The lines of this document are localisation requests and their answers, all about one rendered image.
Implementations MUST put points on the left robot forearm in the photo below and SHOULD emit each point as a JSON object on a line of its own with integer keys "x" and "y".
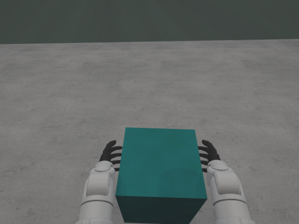
{"x": 98, "y": 195}

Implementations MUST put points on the right robot forearm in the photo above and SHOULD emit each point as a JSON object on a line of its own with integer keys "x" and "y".
{"x": 228, "y": 198}

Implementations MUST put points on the left robot hand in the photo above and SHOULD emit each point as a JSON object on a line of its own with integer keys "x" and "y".
{"x": 107, "y": 156}

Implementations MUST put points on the carton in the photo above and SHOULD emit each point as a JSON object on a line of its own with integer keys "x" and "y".
{"x": 160, "y": 178}

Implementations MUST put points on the right robot hand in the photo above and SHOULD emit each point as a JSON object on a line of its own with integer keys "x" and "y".
{"x": 212, "y": 153}

